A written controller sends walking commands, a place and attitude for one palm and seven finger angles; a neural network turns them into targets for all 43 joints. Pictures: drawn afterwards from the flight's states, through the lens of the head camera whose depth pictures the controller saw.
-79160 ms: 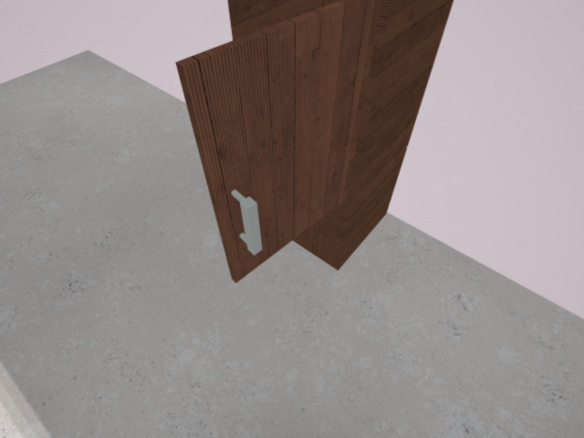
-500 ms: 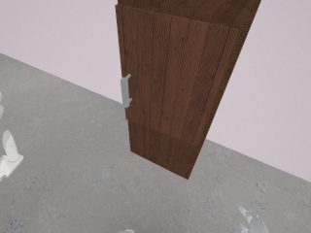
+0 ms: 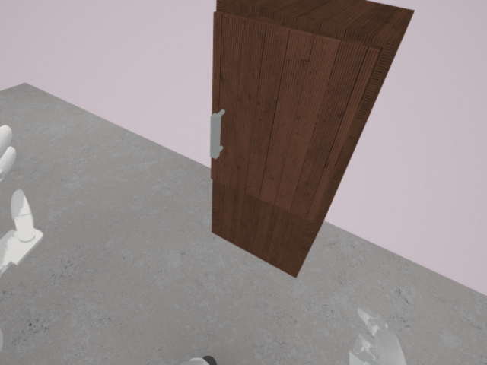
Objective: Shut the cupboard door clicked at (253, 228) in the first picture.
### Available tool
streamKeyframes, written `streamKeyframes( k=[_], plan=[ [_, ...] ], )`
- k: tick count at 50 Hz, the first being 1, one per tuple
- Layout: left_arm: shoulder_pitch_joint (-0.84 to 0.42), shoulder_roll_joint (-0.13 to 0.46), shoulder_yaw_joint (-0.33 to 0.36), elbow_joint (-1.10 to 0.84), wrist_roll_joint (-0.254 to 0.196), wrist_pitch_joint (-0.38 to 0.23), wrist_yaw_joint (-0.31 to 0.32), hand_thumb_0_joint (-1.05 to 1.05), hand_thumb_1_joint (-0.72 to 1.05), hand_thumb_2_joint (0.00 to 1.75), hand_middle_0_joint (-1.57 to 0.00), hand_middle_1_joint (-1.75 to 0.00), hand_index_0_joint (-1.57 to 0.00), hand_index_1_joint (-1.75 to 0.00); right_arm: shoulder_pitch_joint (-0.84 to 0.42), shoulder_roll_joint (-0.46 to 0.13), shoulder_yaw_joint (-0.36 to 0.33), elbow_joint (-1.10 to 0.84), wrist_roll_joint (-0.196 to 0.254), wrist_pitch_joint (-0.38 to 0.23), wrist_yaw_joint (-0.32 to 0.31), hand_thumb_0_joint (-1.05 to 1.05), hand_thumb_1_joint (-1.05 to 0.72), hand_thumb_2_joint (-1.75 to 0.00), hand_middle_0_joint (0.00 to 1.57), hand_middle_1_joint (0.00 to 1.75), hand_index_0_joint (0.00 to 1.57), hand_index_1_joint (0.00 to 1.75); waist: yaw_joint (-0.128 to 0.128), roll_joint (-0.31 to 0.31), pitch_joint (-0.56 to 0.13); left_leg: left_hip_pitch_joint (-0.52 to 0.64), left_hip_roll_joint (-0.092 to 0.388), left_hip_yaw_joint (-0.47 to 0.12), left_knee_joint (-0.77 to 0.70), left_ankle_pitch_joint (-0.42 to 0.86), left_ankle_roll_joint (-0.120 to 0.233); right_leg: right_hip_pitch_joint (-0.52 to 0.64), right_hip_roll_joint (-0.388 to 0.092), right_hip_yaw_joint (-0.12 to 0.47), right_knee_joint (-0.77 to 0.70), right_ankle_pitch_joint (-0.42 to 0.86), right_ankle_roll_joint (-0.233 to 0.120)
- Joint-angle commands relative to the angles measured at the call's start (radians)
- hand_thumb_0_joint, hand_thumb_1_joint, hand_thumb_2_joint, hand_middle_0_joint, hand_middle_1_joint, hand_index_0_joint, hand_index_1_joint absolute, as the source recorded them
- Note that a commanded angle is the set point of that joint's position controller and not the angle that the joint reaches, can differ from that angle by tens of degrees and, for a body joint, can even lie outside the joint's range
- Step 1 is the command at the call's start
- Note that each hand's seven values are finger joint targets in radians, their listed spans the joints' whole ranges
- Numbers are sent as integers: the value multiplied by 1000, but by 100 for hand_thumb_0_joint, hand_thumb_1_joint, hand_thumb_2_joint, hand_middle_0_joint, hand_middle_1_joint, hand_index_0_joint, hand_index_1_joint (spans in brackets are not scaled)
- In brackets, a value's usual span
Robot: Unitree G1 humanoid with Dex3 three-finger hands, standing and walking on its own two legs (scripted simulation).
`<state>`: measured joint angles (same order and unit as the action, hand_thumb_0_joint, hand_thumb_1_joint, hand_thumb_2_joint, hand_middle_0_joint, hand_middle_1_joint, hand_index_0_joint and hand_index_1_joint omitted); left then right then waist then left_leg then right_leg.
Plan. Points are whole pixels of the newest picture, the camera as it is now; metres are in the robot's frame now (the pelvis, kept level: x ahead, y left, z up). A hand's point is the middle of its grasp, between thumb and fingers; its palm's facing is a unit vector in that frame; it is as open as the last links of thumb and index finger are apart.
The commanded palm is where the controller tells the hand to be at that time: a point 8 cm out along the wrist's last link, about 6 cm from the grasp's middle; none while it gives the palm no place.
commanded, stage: stop stepping back and stand still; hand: left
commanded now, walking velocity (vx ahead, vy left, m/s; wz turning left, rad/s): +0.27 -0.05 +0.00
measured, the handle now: (218, 134) +0.83 +0.13 -0.08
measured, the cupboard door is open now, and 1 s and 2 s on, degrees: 4 4 4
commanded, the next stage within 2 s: let the arm hang, fingers relaxed in 0.92 s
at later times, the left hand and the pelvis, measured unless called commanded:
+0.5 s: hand out of the picture +0.15 +0.28 +0.21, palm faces +0.15 -0.80 -0.58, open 7.5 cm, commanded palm +0.12 +0.33 +0.20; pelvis -0.08 +0.07 +0.01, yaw -12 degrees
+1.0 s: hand out of the picture +0.18 +0.31 +0.22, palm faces +0.31 -0.75 -0.58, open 7.5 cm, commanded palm none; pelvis -0.04 +0.08 +0.01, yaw -8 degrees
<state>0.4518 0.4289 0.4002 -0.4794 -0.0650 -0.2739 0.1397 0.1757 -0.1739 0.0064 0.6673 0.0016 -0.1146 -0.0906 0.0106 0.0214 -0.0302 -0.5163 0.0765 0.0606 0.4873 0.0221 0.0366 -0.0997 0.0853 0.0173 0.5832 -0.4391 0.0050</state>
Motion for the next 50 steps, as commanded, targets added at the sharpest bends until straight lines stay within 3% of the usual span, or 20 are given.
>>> streamKeyframes(
  k=[1,3,5,7,8,9,10,13,17,19,21,22,23,24,27,33,37,43,46,50],
  plan=[
    [-61,204,135,-116,-4,-15,23,0,90,90,-20,-30,-20,-30,-64,-142,-50,-169,-3,-2,-15,0,-90,-90,20,30,20,30,-44,-25,97,448,-69,-32,286,-447,-130,-737,-201,176,-394,-495,-159],
    [-95,214,126,-154,10,3,27,0,90,90,-20,-30,-20,-30,-40,-138,-51,-157,-11,16,-13,0,-90,-90,20,30,20,30,-55,-142,150,410,-61,-117,557,-380,-103,-844,-328,243,-400,-465,-214],
    [-158,199,106,-156,10,20,26,0,90,90,-20,-30,-20,-30,-27,-141,-33,-164,-1,19,-6,0,-90,-90,20,30,20,30,-72,-122,170,302,-35,-117,410,-369,-80,-696,-270,92,-275,-303,-157],
    [-311,174,77,-154,-2,34,18,0,90,90,-20,-30,-20,-30,-23,-164,-22,-161,3,-13,-12,0,-90,-90,20,30,20,30,-81,136,204,112,18,-253,-86,-543,-65,-448,-108,-81,45,-218,-24],
    [-342,148,63,-132,6,38,28,0,90,90,-20,-30,-20,-30,2,-187,-26,-154,0,-35,-13,0,-90,-90,20,30,20,30,-82,305,209,-4,105,-489,-345,-681,-29,-309,-17,-70,225,-141,12],
    [-370,147,67,-143,14,28,35,0,90,90,-20,-30,-20,-30,5,-173,-30,-164,1,-58,-4,0,-90,-90,20,30,20,30,-57,292,195,7,158,-621,-429,-768,2,-293,7,-14,290,-80,16],
    [-320,159,79,-136,16,24,35,0,90,90,-20,-30,-20,-30,-33,-166,-32,-157,-1,-72,3,0,-90,-90,20,30,20,30,-44,319,104,72,190,-631,-488,-941,-96,-297,-5,15,352,-90,10],
    [-81,200,135,-385,7,31,23,0,90,90,-20,-30,-20,-30,-58,-156,-54,-198,-21,-67,49,0,-90,-90,20,30,20,30,8,358,-113,185,142,-428,-496,-833,-262,-183,52,-50,389,-61,-17],
    [300,236,206,-465,-18,50,21,0,90,90,-20,-30,-20,-30,-27,-125,-54,-235,-21,-35,77,0,-90,-90,20,30,20,30,13,289,-229,209,62,-146,-342,-524,-106,8,66,-172,93,-18,-37],
    [327,233,194,-448,-23,76,26,0,90,90,-20,-30,-20,-30,-18,-114,-45,-216,-32,1,68,0,-90,-90,20,30,20,30,-8,218,-211,141,25,-121,-300,-474,-145,147,55,-193,-120,-23,-63],
    [268,277,229,-360,-27,98,34,0,90,90,-20,-30,-20,-30,8,-109,-40,-188,-25,35,37,0,-90,-90,20,30,20,30,-31,44,-158,66,-18,-49,-67,-458,-131,154,-91,-78,-259,-18,-125],
    [233,279,244,-296,-27,109,39,0,90,90,-20,-30,-20,-30,35,-107,-50,-162,-19,52,26,0,-90,-90,20,30,20,30,-43,-106,-105,59,-42,-19,215,-423,-106,-2,-277,85,-331,-51,-202],
    [126,280,242,-273,-36,112,45,0,90,90,-20,-30,-20,-30,19,-126,-51,-146,-17,63,19,0,-90,-90,20,30,20,30,-53,-186,-6,-26,-42,-66,445,-414,-80,-144,-444,259,-429,-154,-275],
    [21,315,281,-231,-38,96,54,0,90,90,-20,-30,-20,-30,0,-153,-50,-144,-19,58,12,0,-90,-90,20,30,20,30,-58,-152,78,-85,-9,-128,568,-395,-68,-218,-491,255,-442,-112,-296],
    [-17,201,166,-27,-13,123,41,0,90,90,-20,-30,-20,-30,-7,-164,-68,-156,14,55,19,0,-90,-90,20,30,20,30,-56,-231,55,-15,23,-106,473,-338,-54,-239,-357,105,-300,-254,-207],
    [-229,149,9,-219,28,82,43,0,90,90,-20,-30,-20,-30,-62,-160,-29,-153,-6,9,-6,0,-90,-90,20,30,20,30,-59,48,261,214,-7,8,110,-378,-29,-409,-257,-29,-166,-192,-138],
    [-190,306,181,-451,12,1,38,0,90,90,-20,-30,-20,-30,-24,-155,-25,-168,-29,-50,-2,0,-90,-90,20,30,20,30,-40,383,105,245,242,-531,-274,-418,83,-326,-74,-37,264,-105,-19],
    [186,234,273,-364,-17,4,46,0,90,90,-20,-30,-20,-30,6,-126,-48,-198,-4,-56,40,0,-90,-90,20,30,20,30,-21,161,-149,213,66,-71,-26,-277,-29,8,-97,-44,-157,137,-33],
    [239,176,240,-216,-31,34,42,0,90,90,-20,-30,-20,-30,34,-128,-58,-186,6,-21,43,0,-90,-90,20,30,20,30,-43,-48,-126,190,12,-31,135,-214,-54,-55,-228,154,-188,345,-96],
    [187,152,173,-42,-14,75,43,0,90,90,-20,-30,-20,-30,21,-139,-48,-166,17,10,23,0,-90,-90,20,30,20,30,-47,-118,-102,247,21,-23,108,8,-36,-60,-213,59,-114,721,-37]
  ],
)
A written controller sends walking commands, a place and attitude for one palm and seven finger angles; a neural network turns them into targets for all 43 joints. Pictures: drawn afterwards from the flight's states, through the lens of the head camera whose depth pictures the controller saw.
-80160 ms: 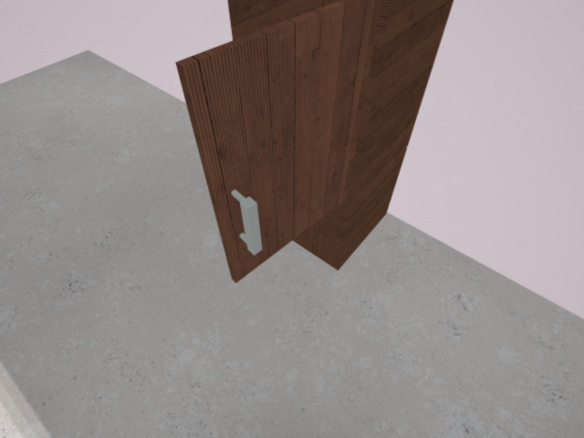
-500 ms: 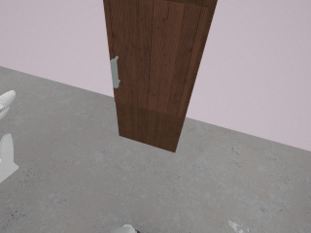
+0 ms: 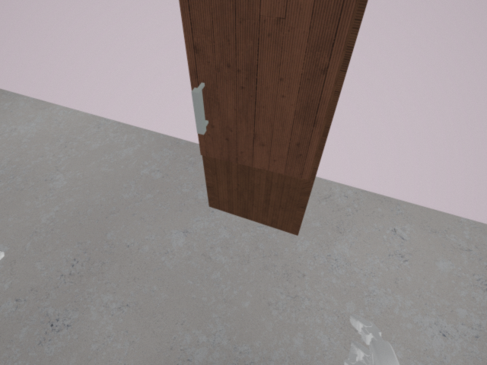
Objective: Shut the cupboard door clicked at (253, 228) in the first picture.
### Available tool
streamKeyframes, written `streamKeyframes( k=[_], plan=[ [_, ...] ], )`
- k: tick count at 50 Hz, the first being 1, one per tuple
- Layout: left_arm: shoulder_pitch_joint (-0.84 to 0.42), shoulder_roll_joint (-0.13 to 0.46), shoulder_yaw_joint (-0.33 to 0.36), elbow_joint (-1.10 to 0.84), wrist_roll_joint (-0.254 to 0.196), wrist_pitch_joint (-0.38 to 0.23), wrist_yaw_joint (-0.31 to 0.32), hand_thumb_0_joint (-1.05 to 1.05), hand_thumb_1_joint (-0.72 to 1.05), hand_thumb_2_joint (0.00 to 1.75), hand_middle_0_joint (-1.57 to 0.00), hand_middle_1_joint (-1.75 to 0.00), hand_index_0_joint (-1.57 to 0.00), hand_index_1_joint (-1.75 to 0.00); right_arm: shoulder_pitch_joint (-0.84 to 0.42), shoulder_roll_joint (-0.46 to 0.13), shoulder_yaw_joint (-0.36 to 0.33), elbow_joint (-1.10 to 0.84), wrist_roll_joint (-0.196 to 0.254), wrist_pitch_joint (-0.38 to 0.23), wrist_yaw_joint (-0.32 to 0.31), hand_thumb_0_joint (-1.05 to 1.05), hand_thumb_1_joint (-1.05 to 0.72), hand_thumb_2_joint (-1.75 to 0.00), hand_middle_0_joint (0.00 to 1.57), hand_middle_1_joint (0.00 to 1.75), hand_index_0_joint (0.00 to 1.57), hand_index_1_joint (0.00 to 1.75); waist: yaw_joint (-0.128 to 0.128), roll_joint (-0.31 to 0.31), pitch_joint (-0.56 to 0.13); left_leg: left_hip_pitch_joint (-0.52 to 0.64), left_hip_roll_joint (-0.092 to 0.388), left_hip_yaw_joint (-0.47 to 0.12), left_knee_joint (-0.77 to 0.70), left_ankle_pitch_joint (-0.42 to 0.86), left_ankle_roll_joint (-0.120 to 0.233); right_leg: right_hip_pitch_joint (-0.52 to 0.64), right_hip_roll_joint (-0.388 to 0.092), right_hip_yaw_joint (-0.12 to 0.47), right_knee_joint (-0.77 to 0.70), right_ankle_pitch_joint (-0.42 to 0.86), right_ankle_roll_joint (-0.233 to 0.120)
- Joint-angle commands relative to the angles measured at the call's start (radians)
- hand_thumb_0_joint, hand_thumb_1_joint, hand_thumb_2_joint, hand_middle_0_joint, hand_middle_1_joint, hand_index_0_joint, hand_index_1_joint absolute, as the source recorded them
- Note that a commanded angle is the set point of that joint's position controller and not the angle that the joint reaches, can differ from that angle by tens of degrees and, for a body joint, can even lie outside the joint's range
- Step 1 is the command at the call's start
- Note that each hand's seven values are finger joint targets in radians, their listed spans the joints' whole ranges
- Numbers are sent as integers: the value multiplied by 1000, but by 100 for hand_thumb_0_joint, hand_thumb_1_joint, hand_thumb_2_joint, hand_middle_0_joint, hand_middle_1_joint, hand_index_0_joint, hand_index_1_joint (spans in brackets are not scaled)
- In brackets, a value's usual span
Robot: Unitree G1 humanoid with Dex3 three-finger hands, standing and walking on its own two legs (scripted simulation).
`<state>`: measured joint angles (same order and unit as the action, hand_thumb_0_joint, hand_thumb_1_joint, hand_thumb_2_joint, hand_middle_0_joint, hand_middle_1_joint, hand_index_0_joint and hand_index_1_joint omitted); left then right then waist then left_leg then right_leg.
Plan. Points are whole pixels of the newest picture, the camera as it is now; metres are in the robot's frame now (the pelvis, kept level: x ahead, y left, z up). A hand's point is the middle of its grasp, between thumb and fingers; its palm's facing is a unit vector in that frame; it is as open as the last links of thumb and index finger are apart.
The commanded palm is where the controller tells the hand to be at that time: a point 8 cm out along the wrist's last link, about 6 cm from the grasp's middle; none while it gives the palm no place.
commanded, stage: let the arm hang, fingers relaxed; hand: left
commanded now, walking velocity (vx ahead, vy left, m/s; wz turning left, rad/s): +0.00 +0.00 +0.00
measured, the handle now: (201, 108) +0.85 +0.17 -0.09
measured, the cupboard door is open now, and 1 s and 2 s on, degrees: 4 4 4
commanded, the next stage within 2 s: look to check the result in 1.12 s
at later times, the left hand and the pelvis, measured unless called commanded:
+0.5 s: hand out of the picture +0.00 +0.22 -0.17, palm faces +0.09 -0.97 -0.21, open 7.1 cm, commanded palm none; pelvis +0.00 +0.02 +0.00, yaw +3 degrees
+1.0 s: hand out of the picture -0.04 +0.21 -0.17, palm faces +0.05 -0.98 -0.17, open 7.4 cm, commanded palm none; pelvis -0.02 +0.04 +0.01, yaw +1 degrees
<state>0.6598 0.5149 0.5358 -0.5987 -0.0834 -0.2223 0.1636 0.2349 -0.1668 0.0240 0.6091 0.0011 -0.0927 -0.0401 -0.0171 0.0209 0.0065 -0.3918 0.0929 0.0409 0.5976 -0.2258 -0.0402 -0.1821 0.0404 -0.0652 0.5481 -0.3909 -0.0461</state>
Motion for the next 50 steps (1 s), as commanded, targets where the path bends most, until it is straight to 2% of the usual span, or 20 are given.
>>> streamKeyframes(
  k=[1,2,3,4,6,7,9,11,12,14,15,16,17,18,21,23,28,32,35,50],
  plan=[
    [-156,-115,-424,607,109,158,-134,0,90,90,-20,-30,-20,-30,-161,-259,-77,-8,13,-71,47,0,-90,-90,20,30,20,30,-31,-60,-78,85,21,-38,127,484,47,-91,-216,27,108,923,14],
    [-166,-156,-430,638,103,215,-163,0,90,90,-20,-30,-20,-30,-88,-237,-98,14,3,-43,40,0,-90,-90,20,30,20,30,-34,-83,-136,152,22,-34,113,543,59,-100,-165,55,129,844,27],
    [-170,-161,-439,643,102,230,-172,0,90,90,-20,-30,-20,-30,-59,-251,-92,4,1,-20,29,0,-90,-90,20,30,20,30,-26,-95,-102,161,38,-37,102,588,73,-111,-152,26,132,770,40],
    [-212,-161,-452,676,104,233,-174,0,90,90,-20,-30,-20,-30,-76,-256,-88,19,-4,4,26,0,-90,-90,20,30,20,30,-1,-164,-86,97,37,-46,106,442,77,-108,-150,32,83,650,40],
    [-292,-133,-444,790,113,232,-176,0,90,90,-20,-30,-20,-30,-96,-233,-69,27,-9,38,27,0,-90,-90,20,30,20,30,15,-321,-25,28,-4,-53,128,211,66,-121,-192,59,-2,586,-4],
    [-322,-120,-448,852,112,230,-175,0,90,90,-20,-30,-20,-30,-117,-214,-61,21,-14,51,28,0,-90,-90,20,30,20,30,15,-348,12,6,-30,-48,138,98,58,-128,-219,78,-24,646,-31],
    [-327,-103,-450,962,112,231,-164,0,90,90,-20,-30,-20,-30,-117,-192,-53,15,-27,77,29,0,-90,-90,20,30,20,30,22,-308,21,-31,-65,-20,133,-13,56,-39,-256,96,-20,771,-66],
    [-311,-87,-445,1089,123,221,-146,0,90,90,-20,-30,-20,-30,-108,-216,-62,51,-46,84,24,0,-90,-90,20,30,20,30,35,-275,-34,-15,-62,-20,96,118,61,75,-244,112,24,936,-53],
    [-311,-81,-451,1139,120,221,-138,0,90,90,-20,-30,-20,-30,-90,-226,-64,75,-45,87,23,0,-90,-90,20,30,20,30,33,-213,-59,41,-49,-33,73,235,59,73,-233,98,36,896,-40],
    [-333,-110,-463,1230,108,227,-132,0,90,90,-20,-30,-20,-30,-38,-211,-61,143,-39,88,23,0,-90,-90,20,30,20,30,12,75,-103,195,-21,-65,5,531,73,30,-181,59,58,614,-6],
    [-325,-137,-474,1270,100,229,-131,0,90,90,-20,-30,-20,-30,-26,-208,-58,166,-34,89,19,0,-90,-90,20,30,20,30,9,194,-130,249,16,-105,-14,589,93,7,-149,42,42,428,12],
    [-312,-164,-484,1318,92,232,-133,0,90,90,-20,-30,-20,-30,-36,-199,-53,185,-29,92,14,0,-90,-90,20,30,20,30,15,281,-128,241,35,-133,-46,549,108,13,-130,34,0,290,23],
    [-306,-178,-464,1339,99,232,-134,0,90,90,-20,-30,-20,-30,-56,-205,-62,183,-31,95,10,0,-90,-90,20,30,20,30,25,283,-107,215,40,-149,-62,483,116,27,-120,34,-43,239,21],
    [-304,-175,-464,1370,98,230,-137,0,90,90,-20,-30,-20,-30,-60,-194,-63,193,-29,97,9,0,-90,-90,20,30,20,30,27,282,-102,194,34,-146,-75,415,111,46,-127,41,-80,237,15],
    [-333,-161,-474,1452,99,224,-148,0,90,90,-20,-30,-20,-30,-55,-184,-62,239,-24,102,7,0,-90,-90,20,30,20,30,17,171,-50,172,13,-118,-90,262,79,50,-151,72,-158,270,-8],
    [-347,-163,-479,1495,99,222,-150,0,90,90,-20,-30,-20,-30,-27,-194,-64,270,-21,99,4,0,-90,-90,20,30,20,30,9,76,-56,211,22,-117,-100,277,78,46,-153,65,-173,298,-11],
    [-336,-181,-493,1583,98,228,-152,0,90,90,-20,-30,-20,-30,-24,-195,-59,334,-18,102,6,0,-90,-90,20,30,20,30,13,2,32,204,24,-124,-194,119,77,3,-141,55,-227,136,-6],
    [-323,-175,-500,1629,97,224,-149,0,90,90,-20,-30,-20,-30,-7,-194,-57,381,-16,103,10,0,-90,-90,20,30,20,30,14,-65,59,224,16,-106,-219,84,72,-23,-147,60,-253,101,-5],
    [-318,-186,-506,1657,96,226,-146,0,90,90,-20,-30,-20,-30,11,-170,-54,415,-18,108,14,0,-90,-90,20,30,20,30,10,-83,86,221,10,-100,-242,24,68,-51,-149,63,-263,48,-2],
    [-262,-242,-506,1712,96,227,-137,0,90,90,-20,-30,-20,-30,81,-95,-46,490,-20,104,8,0,-90,-90,20,30,20,30,16,7,127,177,-5,-86,-284,-26,61,-52,-142,68,-252,42,3]
  ],
)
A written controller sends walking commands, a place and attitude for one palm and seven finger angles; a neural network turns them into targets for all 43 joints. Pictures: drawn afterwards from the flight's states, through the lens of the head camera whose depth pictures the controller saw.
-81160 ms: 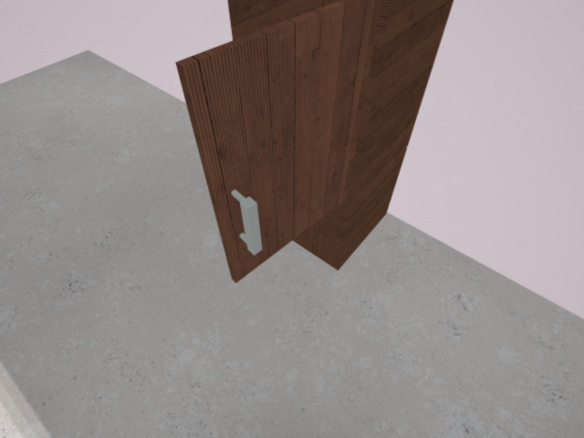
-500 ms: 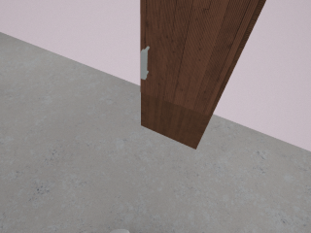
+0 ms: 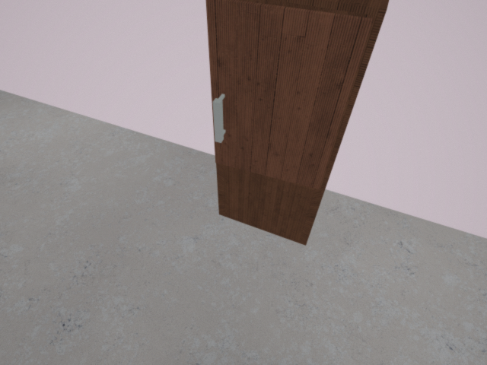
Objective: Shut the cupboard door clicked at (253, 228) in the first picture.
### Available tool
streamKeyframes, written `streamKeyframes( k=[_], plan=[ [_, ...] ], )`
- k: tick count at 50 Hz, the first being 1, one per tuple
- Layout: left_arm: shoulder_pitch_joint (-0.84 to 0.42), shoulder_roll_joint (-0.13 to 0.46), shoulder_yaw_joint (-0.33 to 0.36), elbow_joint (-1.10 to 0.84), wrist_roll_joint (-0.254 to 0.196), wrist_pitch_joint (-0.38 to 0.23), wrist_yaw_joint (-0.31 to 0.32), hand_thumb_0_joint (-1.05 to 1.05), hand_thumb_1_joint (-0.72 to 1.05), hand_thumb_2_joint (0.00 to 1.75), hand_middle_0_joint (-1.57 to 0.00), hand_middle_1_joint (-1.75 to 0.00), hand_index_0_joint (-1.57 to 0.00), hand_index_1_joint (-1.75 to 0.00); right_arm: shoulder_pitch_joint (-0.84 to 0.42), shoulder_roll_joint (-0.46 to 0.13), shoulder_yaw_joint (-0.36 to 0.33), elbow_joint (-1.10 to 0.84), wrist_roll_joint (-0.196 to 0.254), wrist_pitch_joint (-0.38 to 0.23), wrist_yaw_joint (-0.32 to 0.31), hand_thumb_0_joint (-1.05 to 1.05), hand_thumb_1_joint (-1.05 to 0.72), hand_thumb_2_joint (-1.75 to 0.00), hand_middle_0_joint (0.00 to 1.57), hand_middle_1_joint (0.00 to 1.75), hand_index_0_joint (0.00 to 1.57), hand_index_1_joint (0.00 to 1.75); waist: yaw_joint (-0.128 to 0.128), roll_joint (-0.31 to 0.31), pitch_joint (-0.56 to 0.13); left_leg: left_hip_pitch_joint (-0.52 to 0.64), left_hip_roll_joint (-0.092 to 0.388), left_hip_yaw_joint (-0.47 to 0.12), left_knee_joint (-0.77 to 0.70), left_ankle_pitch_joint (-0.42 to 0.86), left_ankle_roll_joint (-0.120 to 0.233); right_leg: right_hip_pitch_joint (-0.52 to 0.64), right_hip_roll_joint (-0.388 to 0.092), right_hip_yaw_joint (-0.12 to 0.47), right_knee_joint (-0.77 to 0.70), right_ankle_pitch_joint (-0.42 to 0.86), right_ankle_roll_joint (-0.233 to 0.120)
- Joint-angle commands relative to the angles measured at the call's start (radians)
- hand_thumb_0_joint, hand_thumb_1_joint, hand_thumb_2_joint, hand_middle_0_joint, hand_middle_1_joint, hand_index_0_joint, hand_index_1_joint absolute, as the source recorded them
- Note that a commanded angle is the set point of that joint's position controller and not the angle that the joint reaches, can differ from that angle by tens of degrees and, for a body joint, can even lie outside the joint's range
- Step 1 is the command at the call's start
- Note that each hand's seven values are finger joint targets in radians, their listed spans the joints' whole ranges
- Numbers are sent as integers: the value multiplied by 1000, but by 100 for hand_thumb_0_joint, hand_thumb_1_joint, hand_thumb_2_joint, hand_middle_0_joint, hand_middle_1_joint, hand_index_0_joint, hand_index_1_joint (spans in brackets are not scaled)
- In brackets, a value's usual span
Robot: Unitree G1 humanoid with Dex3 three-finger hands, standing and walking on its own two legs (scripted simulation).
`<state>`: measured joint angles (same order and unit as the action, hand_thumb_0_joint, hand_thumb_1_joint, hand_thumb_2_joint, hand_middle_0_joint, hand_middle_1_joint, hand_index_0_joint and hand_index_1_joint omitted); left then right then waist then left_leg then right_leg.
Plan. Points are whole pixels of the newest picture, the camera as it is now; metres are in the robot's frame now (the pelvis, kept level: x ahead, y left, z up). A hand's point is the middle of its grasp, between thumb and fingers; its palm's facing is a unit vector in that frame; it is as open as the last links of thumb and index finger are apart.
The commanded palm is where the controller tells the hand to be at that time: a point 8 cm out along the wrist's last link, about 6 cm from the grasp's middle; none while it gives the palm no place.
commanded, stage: let the arm hang, fingers relaxed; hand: left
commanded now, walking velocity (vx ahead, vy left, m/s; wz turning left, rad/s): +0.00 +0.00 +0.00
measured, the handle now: (220, 118) +0.88 +0.12 -0.11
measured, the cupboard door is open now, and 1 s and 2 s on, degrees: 4 4 4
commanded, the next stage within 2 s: look to check the result in 0.12 s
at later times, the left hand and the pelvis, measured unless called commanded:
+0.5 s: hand out of the picture -0.04 +0.17 -0.18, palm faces +0.06 -0.98 -0.19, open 7.4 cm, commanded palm none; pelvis +0.01 +0.00 +0.00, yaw +0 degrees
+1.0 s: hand out of the picture +0.00 +0.17 -0.19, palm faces +0.13 -0.97 -0.19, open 7.4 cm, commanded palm none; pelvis +0.02 +0.00 -0.01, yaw +4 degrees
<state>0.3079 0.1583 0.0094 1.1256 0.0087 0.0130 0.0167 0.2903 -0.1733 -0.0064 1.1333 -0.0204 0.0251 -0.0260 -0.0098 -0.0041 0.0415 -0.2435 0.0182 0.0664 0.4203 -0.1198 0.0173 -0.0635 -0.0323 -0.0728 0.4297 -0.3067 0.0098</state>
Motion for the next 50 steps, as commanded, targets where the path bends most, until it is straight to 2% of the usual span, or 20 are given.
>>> streamKeyframes(
  k=[1,5,9,15,21,27,31,36,37,40,44,46,47,49,50],
  plan=[
    [91,110,19,-9,4,-9,11,0,90,90,-20,-30,-20,-30,31,-84,-16,-34,3,-13,-7,0,-90,-90,20,30,20,30,8,32,98,23,67,-110,-103,-131,3,-174,-70,76,-136,-43,-53],
    [105,94,21,-4,3,-11,12,0,90,90,-20,-30,-20,-30,48,-75,-16,-31,2,-16,-10,0,-90,-90,20,30,20,30,6,44,64,40,69,-110,-94,-106,5,-162,-67,72,-124,-17,-55],
    [113,80,21,3,3,-11,15,0,90,90,-20,-30,-20,-30,58,-67,-16,-28,4,-18,-13,0,-90,-90,20,30,20,30,6,50,70,38,73,-112,-93,-91,7,-159,-64,66,-118,4,-52],
    [132,64,20,8,4,-13,18,0,90,90,-20,-30,-20,-30,64,-62,-19,-31,5,-18,-14,0,-90,-90,20,30,20,30,5,26,62,53,76,-112,-89,-77,12,-162,-63,66,-115,18,-49],
    [133,61,19,8,5,-16,21,0,90,90,-20,-30,-20,-30,60,-58,-20,-31,6,-16,-12,0,-90,-90,20,30,20,30,1,-12,73,65,78,-103,-73,-44,13,-178,-64,69,-118,26,-47],
    [136,79,19,5,6,-19,22,0,90,90,-20,-30,-20,-30,43,-72,-18,-31,9,-18,-11,0,-90,-90,20,30,20,30,5,-15,73,83,81,-99,-59,8,15,-176,-67,73,-125,52,-46],
    [125,74,19,5,4,-17,21,0,90,90,-20,-30,-20,-30,39,-69,-16,-28,6,-17,-10,0,-90,-90,20,30,20,30,2,16,80,69,77,-101,-72,-31,11,-171,-68,72,-124,30,-47],
    [116,83,19,3,4,-18,19,0,90,90,-20,-30,-20,-30,29,-71,-16,-31,6,-17,-10,0,-90,-90,20,30,20,30,4,7,82,67,75,-98,-65,-19,10,-167,-72,73,-131,41,-49],
    [121,93,21,0,5,-20,19,0,90,90,-20,-30,-20,-30,26,-81,-17,-36,8,-17,-9,0,-90,-90,20,30,20,30,7,-7,73,77,77,-97,-57,2,11,-164,-72,73,-134,50,-49],
    [114,80,23,-5,3,-17,21,0,90,90,-20,-30,-20,-30,29,-64,-14,-37,5,-18,-9,0,-90,-90,20,30,20,30,5,14,54,63,74,-98,-38,44,10,-136,-79,61,-111,86,-46],
    [101,112,51,-40,5,-6,25,0,90,90,-20,-30,-20,-30,10,-77,-26,-67,5,-6,-6,0,-90,-90,20,30,20,30,12,-5,47,-28,57,-101,58,95,11,-105,-119,38,-43,130,-61],
    [83,131,67,-65,8,-1,25,0,90,90,-20,-30,-20,-30,-2,-74,-34,-85,3,2,-1,0,-90,-90,20,30,20,30,13,-51,48,-77,34,-78,142,69,5,-108,-170,47,-39,138,-91],
    [72,150,74,-80,11,0,25,0,90,90,-20,-30,-20,-30,-4,-76,-37,-100,3,5,1,0,-90,-90,20,30,20,30,13,-96,43,-100,21,-62,205,49,-1,-107,-205,56,-44,160,-111],
    [28,161,83,-113,17,1,26,0,90,90,-20,-30,-20,-30,-32,-67,-46,-128,-2,15,6,0,-90,-90,20,30,20,30,10,-146,69,-160,12,-33,363,-160,-15,-121,-287,68,-46,275,-161],
    [11,166,87,-127,22,1,26,0,90,90,-20,-30,-20,-30,-45,-67,-51,-144,-3,18,10,0,-90,-90,20,30,20,30,10,-160,77,-189,14,-25,410,-250,-20,-117,-313,58,-31,358,-175]
  ],
)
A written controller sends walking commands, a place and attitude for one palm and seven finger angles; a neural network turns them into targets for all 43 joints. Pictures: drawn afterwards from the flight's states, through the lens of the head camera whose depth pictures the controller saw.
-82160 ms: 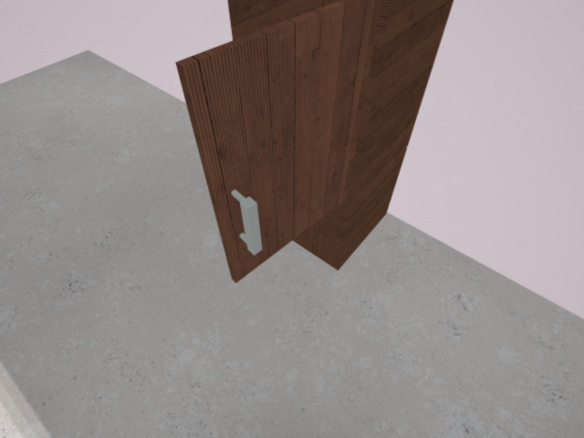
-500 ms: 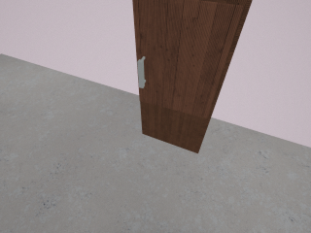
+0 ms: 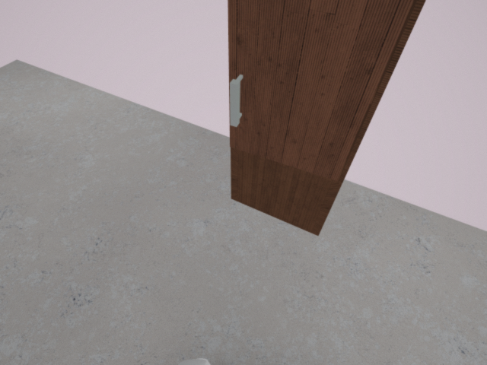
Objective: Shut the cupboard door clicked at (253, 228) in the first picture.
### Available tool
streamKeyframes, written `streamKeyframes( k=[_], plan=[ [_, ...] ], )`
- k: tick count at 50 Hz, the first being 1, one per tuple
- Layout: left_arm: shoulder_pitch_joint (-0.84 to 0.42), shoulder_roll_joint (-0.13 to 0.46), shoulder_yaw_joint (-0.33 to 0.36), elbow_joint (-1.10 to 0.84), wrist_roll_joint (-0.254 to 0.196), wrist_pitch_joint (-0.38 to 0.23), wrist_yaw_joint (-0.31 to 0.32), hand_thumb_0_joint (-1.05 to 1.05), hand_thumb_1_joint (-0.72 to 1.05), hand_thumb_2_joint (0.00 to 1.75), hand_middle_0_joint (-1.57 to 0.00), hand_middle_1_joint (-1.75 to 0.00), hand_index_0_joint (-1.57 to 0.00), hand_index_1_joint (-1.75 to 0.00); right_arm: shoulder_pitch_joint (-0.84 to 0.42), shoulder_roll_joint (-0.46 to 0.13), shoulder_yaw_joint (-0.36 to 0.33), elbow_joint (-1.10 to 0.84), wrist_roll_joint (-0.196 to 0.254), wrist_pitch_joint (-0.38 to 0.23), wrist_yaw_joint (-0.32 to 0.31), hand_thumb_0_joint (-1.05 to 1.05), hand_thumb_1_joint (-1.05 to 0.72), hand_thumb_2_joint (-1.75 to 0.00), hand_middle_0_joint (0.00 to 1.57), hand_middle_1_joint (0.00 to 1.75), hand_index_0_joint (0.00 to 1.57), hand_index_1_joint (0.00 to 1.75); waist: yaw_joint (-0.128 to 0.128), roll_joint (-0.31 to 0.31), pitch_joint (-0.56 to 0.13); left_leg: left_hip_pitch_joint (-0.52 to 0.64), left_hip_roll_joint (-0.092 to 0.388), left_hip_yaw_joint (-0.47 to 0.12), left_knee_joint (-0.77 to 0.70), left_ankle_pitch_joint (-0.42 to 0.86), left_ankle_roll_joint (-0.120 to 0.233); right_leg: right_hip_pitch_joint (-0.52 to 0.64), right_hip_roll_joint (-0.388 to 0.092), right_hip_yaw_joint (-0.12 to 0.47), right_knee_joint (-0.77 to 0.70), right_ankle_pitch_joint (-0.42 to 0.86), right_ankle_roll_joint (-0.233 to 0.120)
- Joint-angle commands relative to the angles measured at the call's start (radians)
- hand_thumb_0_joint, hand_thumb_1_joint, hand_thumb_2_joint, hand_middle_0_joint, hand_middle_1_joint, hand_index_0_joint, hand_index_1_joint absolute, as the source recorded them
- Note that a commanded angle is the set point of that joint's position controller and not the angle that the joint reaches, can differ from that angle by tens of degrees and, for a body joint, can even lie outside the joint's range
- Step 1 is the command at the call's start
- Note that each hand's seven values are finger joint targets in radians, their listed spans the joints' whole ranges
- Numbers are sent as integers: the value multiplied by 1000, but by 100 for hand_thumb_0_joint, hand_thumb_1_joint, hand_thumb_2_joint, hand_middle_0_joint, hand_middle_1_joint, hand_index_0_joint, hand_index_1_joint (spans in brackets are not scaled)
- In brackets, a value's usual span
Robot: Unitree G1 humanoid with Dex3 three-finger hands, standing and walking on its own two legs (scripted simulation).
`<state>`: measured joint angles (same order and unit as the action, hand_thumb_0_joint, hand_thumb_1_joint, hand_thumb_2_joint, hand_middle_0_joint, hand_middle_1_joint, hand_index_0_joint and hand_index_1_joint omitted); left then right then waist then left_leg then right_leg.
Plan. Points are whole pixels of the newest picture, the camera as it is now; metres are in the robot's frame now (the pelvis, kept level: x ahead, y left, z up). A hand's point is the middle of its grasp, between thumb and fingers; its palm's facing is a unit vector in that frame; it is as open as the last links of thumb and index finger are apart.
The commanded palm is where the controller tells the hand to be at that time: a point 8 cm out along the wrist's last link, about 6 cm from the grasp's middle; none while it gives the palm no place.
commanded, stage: walk to a spot facing it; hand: left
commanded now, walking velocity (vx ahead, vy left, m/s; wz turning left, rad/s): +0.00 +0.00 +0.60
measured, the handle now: (237, 100) +0.87 +0.06 -0.09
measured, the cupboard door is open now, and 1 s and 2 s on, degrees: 4 4 4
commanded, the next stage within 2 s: turn to face it in 1.74 s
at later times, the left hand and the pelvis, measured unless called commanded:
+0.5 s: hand out of the picture +0.05 +0.22 -0.14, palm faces +0.29 -0.91 -0.30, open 7.4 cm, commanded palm none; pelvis -0.02 -0.02 +0.01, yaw +17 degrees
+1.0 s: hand out of the picture -0.16 +0.12 -0.18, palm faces +0.67 -0.70 -0.24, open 7.4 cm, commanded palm none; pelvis -0.03 -0.04 -0.01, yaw +39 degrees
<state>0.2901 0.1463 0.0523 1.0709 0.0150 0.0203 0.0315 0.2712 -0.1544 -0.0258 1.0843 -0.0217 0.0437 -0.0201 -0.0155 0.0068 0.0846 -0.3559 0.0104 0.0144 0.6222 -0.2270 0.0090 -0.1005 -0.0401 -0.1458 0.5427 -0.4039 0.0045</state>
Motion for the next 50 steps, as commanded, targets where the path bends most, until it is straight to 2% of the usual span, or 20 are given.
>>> streamKeyframes(
  k=[1,3,4,5,6,9,12,20,24,25,27,29,31,35,40,44,46,47,48,50],
  plan=[
    [10,186,49,-85,19,-7,14,0,90,90,-20,-30,-20,-30,-30,-90,-36,-108,0,0,8,0,-90,-90,20,30,20,30,9,-173,35,-86,35,28,195,-180,-14,-68,-319,110,-110,519,-170],
    [-6,199,55,-108,17,-5,14,0,90,90,-20,-30,-20,-30,16,-115,-40,-116,-1,-8,14,0,-90,-90,20,30,20,30,-16,-67,-2,20,57,4,16,60,3,-78,-273,19,82,569,-105],
    [17,182,55,-125,6,-3,10,0,90,90,-20,-30,-20,-30,79,-164,-46,-111,-8,-17,12,0,-90,-90,20,30,20,30,-32,113,-54,124,140,-172,-116,448,65,-167,-166,-43,277,414,-22],
    [25,134,45,-155,-8,-1,9,0,90,90,-20,-30,-20,-30,137,-233,-58,-102,-14,-24,2,0,-90,-90,20,30,20,30,-42,336,-85,239,310,-462,-213,789,193,-336,-13,-26,514,-184,36],
    [-35,148,40,-168,0,12,15,0,90,90,-20,-30,-20,-30,162,-251,-59,-80,-10,-17,-7,0,-90,-90,20,30,20,30,-62,282,-121,200,320,-501,-287,550,205,-336,-7,112,616,-273,13],
    [-106,156,49,-190,9,12,1,0,90,90,-20,-30,-20,-30,45,-234,-57,-138,-14,-21,-14,0,-90,-90,20,30,20,30,-24,117,-68,89,263,-468,-351,64,165,-411,-45,184,653,-69,21],
    [-85,154,51,-192,12,5,-11,0,90,90,-20,-30,-20,-30,-1,-229,-56,-168,-12,-29,-14,0,-90,-90,20,30,20,30,0,60,-120,109,195,-409,-357,2,143,-398,-25,177,587,27,36],
    [-118,161,46,-251,11,15,-11,0,90,90,-20,-30,-20,-30,-26,-269,-85,-201,-16,-5,5,0,-90,-90,20,30,20,30,-15,161,-144,115,153,-470,-365,-95,145,-341,36,155,331,-31,46],
    [4,185,50,-234,3,15,-7,0,90,90,-20,-30,-20,-30,-84,-265,-98,-236,-14,9,11,0,-90,-90,20,30,20,30,35,176,-159,-14,75,-443,-337,-91,87,-84,86,115,8,12,22],
    [62,210,60,-223,3,12,-4,0,90,90,-20,-30,-20,-30,-111,-248,-98,-247,-7,14,14,0,-90,-90,20,30,20,30,64,134,-152,-127,27,-396,-289,-167,41,41,59,124,-134,63,5],
    [-10,351,79,-269,31,4,8,0,90,90,-20,-30,-20,-30,-97,-163,-99,-264,4,10,19,0,-90,-90,20,30,20,30,64,-284,-92,-352,-168,-103,355,-310,-75,-32,-430,632,-408,-162,-192],
    [-225,257,51,-318,15,-5,16,0,90,90,-20,-30,-20,-30,-44,-189,-101,-246,-15,21,35,0,-90,-90,20,30,20,30,-49,-117,-16,-249,-60,-130,617,-227,-44,-274,-363,410,-342,-13,-177],
    [-200,206,36,-308,9,-21,11,0,90,90,-20,-30,-20,-30,-48,-173,-90,-231,-11,22,45,0,-90,-90,20,30,20,30,-50,-154,-5,-263,-27,-76,645,-151,-63,-182,-254,255,-234,304,-148],
    [-33,229,48,-261,9,-30,13,0,90,90,-20,-30,-20,-30,-124,-142,-67,-262,0,19,46,0,-90,-90,20,30,20,30,18,-178,-88,-268,-14,-3,467,-173,-78,67,-260,136,-121,701,-132],
    [76,252,62,-225,17,-26,9,0,90,90,-20,-30,-20,-30,-210,-121,-50,-278,1,17,47,0,-90,-90,20,30,20,30,70,-210,-91,-195,-4,53,270,-230,-64,128,-300,106,-78,821,-130],
    [61,270,73,-221,22,-22,4,0,90,90,-20,-30,-20,-30,-190,-127,-48,-277,7,6,45,0,-90,-90,20,30,20,30,57,-241,-104,-52,-9,90,63,-210,-39,79,-328,73,-18,795,-114],
    [35,264,74,-223,11,-20,-1,0,90,90,-20,-30,-20,-30,-95,-159,-56,-252,1,-6,42,0,-90,-90,20,30,20,30,-5,-168,-154,166,-11,78,-152,-7,-21,-28,-299,-2,128,706,-50],
    [39,231,66,-242,5,-16,-6,0,90,90,-20,-30,-20,-30,-39,-243,-76,-240,-4,-15,41,0,-90,-90,20,30,20,30,-32,53,-206,365,138,-109,-218,250,31,-226,-221,-51,311,422,13],
    [-7,165,39,-288,0,-12,-12,0,90,90,-20,-30,-20,-30,27,-344,-102,-225,-3,-17,29,0,-90,-90,20,30,20,30,-76,328,-220,478,383,-412,-220,701,172,-489,-93,-26,514,-241,74],
    [-105,186,43,-306,11,7,-5,0,90,90,-20,-30,-20,-30,42,-308,-85,-204,-7,-10,14,0,-90,-90,20,30,20,30,-82,201,-170,342,338,-317,-250,419,208,-485,-105,109,589,-190,49]
  ],
)
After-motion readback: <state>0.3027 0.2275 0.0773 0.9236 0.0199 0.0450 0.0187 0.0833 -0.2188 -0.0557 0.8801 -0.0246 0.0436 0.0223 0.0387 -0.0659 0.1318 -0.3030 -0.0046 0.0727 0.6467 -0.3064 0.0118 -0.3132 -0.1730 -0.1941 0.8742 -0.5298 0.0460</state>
